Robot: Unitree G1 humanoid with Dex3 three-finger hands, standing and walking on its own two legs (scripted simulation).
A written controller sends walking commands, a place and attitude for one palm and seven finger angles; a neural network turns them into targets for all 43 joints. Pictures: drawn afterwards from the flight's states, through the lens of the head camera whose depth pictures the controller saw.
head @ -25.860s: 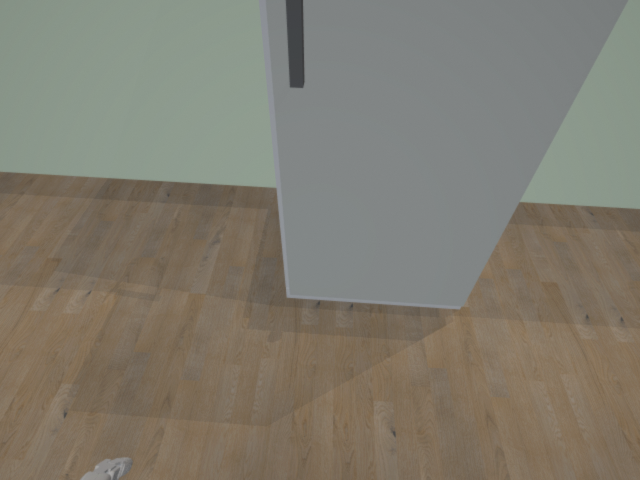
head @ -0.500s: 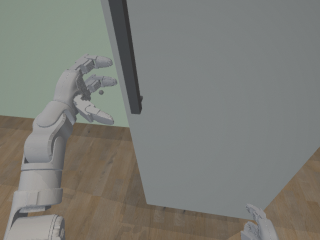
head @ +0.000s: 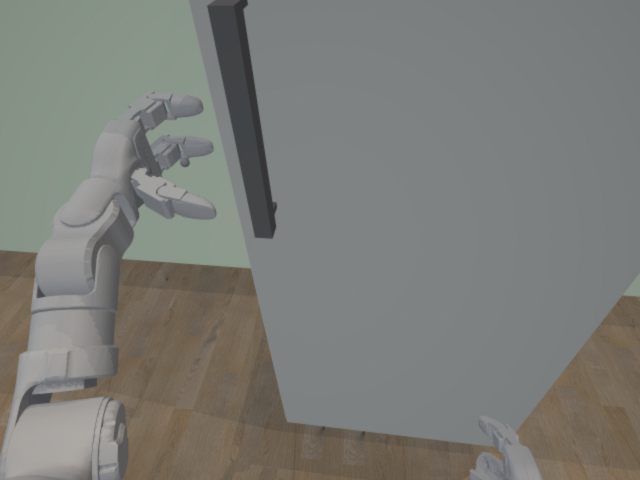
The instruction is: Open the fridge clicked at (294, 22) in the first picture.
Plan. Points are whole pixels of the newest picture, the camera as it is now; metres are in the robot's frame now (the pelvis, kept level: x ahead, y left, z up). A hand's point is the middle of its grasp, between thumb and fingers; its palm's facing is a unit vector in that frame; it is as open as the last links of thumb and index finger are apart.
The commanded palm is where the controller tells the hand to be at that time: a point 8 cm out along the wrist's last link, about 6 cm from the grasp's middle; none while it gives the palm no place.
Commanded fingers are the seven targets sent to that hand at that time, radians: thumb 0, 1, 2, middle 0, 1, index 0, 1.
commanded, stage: move the hooked fingers beside the handle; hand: left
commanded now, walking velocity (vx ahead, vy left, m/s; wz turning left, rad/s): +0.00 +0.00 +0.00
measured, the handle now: (254, 132) +0.44 +0.11 +0.26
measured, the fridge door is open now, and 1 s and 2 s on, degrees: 0 0 0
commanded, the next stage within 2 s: feel for the door with the fingertips in 0.40 s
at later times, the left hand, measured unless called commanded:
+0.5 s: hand (200, 189) +0.37 +0.16 +0.22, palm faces -0.05 -1.00 -0.05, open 14.0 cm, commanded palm +0.34 +0.22 +0.25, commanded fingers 0.00 -0.50 0.30 -0.30 -1.20 -0.30 -1.20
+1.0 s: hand (216, 171) +0.36 +0.13 +0.26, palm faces -0.07 -1.00 -0.02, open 14.0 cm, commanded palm +0.35 +0.19 +0.25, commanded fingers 0.00 -0.50 0.30 -0.30 -1.20 -0.30 -1.20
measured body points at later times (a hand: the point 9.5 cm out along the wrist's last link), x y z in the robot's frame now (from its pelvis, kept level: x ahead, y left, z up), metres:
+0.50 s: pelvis +0.00 +0.00 +0.00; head -0.02 -0.03 +0.45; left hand +0.37 +0.22 +0.23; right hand +0.18 -0.23 -0.09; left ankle -0.01 +0.12 -0.74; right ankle -0.05 -0.10 -0.74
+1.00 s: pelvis +0.00 +0.00 +0.00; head -0.03 -0.03 +0.45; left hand +0.35 +0.19 +0.26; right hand +0.19 -0.22 -0.08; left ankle -0.01 +0.12 -0.74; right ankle -0.05 -0.10 -0.74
